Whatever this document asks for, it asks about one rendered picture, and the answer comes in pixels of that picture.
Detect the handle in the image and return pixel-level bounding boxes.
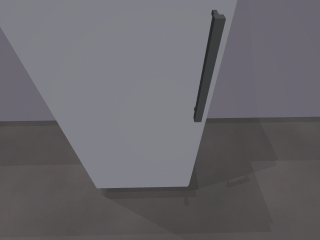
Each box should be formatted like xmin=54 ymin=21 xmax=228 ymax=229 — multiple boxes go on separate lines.
xmin=193 ymin=10 xmax=226 ymax=122

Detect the fridge door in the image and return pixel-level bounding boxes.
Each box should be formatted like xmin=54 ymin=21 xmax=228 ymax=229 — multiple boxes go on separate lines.
xmin=0 ymin=0 xmax=236 ymax=189

